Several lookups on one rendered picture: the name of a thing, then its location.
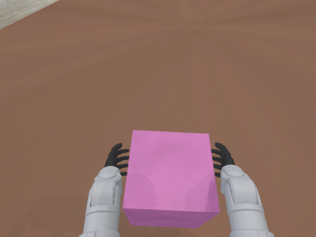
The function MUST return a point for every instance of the robot right hand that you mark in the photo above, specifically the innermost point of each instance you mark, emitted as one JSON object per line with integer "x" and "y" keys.
{"x": 224, "y": 159}

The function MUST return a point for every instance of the carton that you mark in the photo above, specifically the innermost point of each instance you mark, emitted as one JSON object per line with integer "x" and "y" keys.
{"x": 170, "y": 180}

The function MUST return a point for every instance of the right robot forearm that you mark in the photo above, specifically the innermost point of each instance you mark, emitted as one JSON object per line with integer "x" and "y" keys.
{"x": 243, "y": 204}

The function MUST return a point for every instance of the left robot forearm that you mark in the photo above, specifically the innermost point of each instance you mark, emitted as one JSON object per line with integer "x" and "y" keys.
{"x": 103, "y": 205}

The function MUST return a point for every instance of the robot left hand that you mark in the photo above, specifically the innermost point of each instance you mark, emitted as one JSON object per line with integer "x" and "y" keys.
{"x": 113, "y": 158}

